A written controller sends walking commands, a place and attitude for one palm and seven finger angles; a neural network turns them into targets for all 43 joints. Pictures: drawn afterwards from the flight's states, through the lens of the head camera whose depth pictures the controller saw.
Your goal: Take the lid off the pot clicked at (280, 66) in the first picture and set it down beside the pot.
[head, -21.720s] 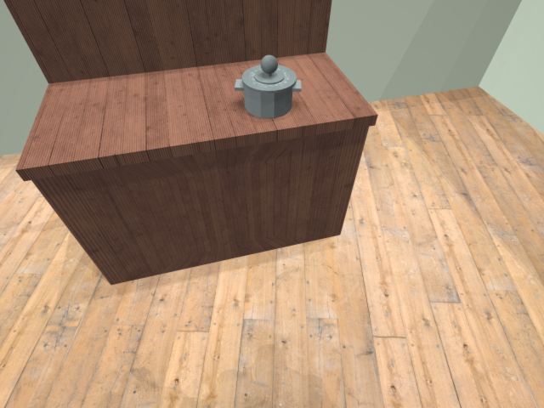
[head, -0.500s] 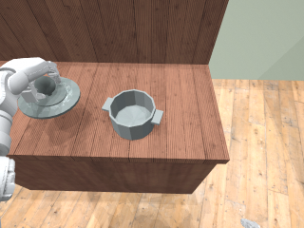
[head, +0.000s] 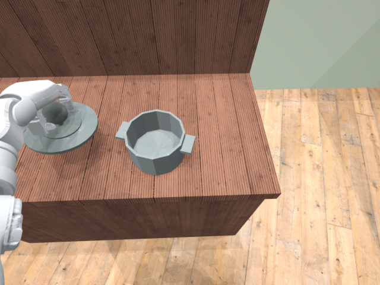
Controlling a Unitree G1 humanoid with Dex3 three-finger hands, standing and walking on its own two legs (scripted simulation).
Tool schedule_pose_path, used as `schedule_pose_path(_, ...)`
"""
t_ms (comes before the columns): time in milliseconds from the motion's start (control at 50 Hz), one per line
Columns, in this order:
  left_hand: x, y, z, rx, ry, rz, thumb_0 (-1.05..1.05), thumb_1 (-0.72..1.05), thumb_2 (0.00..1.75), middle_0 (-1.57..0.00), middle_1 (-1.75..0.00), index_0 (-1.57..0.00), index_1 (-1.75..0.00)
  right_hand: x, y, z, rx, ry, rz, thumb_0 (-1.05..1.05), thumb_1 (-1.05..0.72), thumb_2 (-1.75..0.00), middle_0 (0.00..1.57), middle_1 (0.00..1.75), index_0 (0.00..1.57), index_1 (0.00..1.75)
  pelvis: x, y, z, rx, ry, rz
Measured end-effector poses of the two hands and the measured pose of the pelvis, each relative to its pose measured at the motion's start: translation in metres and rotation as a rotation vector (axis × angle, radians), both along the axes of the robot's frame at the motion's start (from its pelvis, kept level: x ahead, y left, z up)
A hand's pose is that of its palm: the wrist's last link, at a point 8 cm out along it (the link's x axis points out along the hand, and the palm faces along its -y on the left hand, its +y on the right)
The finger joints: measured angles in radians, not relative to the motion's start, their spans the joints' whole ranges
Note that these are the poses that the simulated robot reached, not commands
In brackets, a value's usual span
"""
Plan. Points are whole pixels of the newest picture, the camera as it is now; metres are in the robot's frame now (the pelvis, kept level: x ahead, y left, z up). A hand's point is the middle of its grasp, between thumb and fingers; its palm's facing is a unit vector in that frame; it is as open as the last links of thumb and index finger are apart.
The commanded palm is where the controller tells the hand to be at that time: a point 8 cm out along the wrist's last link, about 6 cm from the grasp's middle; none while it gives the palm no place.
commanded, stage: lower the lid onto the table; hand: left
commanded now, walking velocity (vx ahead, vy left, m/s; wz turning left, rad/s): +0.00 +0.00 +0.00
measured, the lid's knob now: (55, 113) +0.47 +0.30 +0.07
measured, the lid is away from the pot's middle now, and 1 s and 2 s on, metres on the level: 0.22 0.22 0.23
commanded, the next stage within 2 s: open the fingers wide in 1.72 s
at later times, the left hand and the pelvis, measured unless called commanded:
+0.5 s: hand (44, 134) +0.42 +0.32 +0.06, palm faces -0.46 -0.08 -0.88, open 8.3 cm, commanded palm +0.43 +0.32 +0.12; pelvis +0.00 -0.01 +0.00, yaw +0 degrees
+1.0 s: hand (52, 143) +0.41 +0.31 +0.03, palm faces -0.49 -0.07 -0.87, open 8.3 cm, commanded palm +0.45 +0.31 +0.09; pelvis -0.01 -0.01 -0.01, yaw -1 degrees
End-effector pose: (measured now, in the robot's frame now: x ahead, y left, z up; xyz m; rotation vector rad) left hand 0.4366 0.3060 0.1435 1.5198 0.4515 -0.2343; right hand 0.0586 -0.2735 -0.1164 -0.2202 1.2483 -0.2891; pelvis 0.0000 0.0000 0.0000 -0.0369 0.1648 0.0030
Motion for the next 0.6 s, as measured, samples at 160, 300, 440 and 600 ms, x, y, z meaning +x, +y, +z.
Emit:
schedule_pose_path(160,0.000,0.000,-0.011,-0.016,0.019,0.001,0.01,0.28,0.89,-0.97,-1.07,-0.49,-0.83,0.001,-0.004,0.000,-0.010,0.014,-0.005,0.00,-0.91,-0.90,0.20,0.30,0.20,0.30,0.003,-0.002,-0.001,-0.001,0.008,-0.001)
schedule_pose_path(300,-0.003,0.004,-0.018,-0.025,0.018,0.009,0.01,0.28,0.89,-0.97,-1.07,-0.49,-0.83,0.005,-0.007,0.001,-0.017,0.007,-0.005,0.00,-0.91,-0.90,0.20,0.30,0.20,0.30,0.004,-0.004,-0.001,-0.001,0.015,-0.003)
schedule_pose_path(440,-0.010,0.008,-0.025,-0.028,0.031,0.021,0.01,0.28,0.89,-0.97,-1.07,-0.49,-0.83,0.007,-0.010,0.001,-0.021,0.007,-0.002,0.00,-0.91,-0.90,0.20,0.30,0.20,0.30,0.003,-0.006,-0.002,-0.002,0.018,-0.003)
schedule_pose_path(600,-0.020,0.011,-0.033,-0.029,0.048,0.015,0.02,0.28,0.89,-0.97,-1.07,-0.49,-0.83,0.003,-0.012,0.000,-0.031,0.014,-0.001,0.00,-0.91,-0.90,0.20,0.30,0.20,0.30,0.000,-0.008,-0.003,-0.004,0.020,-0.001)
